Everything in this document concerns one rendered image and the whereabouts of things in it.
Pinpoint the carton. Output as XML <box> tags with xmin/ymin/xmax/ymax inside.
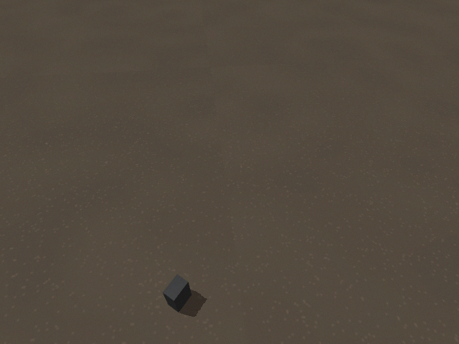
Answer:
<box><xmin>163</xmin><ymin>274</ymin><xmax>191</xmax><ymax>312</ymax></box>

